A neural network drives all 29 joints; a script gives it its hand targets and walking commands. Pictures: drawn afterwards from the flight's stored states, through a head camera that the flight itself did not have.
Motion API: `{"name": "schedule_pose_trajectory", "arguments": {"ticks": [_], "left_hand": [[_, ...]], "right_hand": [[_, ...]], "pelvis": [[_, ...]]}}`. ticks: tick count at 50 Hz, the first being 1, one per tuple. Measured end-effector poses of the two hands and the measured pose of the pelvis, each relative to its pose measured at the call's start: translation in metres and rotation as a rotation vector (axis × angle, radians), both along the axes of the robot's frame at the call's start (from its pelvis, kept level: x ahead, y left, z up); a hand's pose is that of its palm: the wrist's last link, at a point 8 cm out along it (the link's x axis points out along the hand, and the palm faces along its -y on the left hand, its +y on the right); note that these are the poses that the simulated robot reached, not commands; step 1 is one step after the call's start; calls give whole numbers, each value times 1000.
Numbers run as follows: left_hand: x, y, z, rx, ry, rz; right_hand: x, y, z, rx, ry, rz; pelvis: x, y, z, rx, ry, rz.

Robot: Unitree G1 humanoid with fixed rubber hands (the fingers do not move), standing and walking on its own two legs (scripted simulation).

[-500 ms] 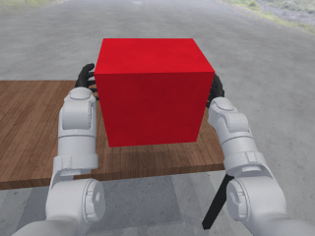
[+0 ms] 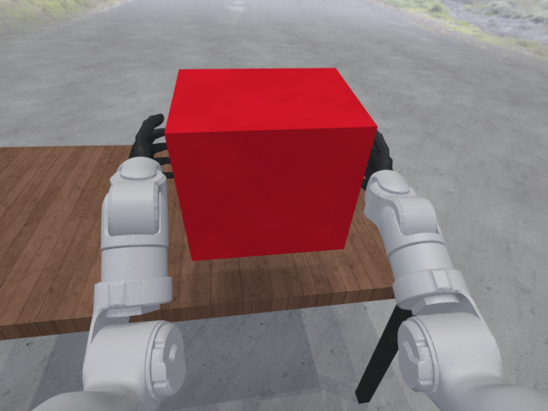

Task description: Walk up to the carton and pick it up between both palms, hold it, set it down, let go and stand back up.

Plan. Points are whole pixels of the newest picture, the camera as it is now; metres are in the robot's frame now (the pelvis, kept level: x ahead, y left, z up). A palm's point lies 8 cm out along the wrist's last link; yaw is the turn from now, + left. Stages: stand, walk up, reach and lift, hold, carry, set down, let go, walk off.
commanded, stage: hold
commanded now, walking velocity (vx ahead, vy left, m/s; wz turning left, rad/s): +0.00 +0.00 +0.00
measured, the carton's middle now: (264, 162) +0.41 +0.00 +0.22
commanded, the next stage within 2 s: none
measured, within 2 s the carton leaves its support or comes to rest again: neither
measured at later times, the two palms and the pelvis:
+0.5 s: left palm (142, 170) +0.35 +0.16 +0.24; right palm (376, 176) +0.36 -0.16 +0.23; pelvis -0.01 +0.00 +0.00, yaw +0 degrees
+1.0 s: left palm (141, 170) +0.36 +0.16 +0.24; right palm (374, 176) +0.36 -0.16 +0.23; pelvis -0.01 +0.00 +0.00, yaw +0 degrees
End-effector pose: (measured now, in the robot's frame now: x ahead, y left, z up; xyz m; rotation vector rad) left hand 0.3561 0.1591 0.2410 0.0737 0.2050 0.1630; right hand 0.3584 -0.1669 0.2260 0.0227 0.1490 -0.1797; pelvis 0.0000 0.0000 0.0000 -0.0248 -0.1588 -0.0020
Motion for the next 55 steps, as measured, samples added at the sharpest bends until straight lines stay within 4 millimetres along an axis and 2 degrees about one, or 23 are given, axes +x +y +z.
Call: {"name": "schedule_pose_trajectory", "arguments": {"ticks": [13, 30, 55], "left_hand": [[-3, 2, -5, -15, 6, 9], [-3, 3, -1, -9, 8, 4], [0, 4, -4, -3, 8, 2]], "right_hand": [[-2, 3, 3, -10, 9, 1], [-3, 3, 3, -8, 14, -1], [1, 4, 1, -3, 19, 0]], "pelvis": [[-3, -3, 0, 0, 8, 1], [-7, -2, 0, 0, 16, 3], [-5, 2, 0, -3, 25, 2]]}}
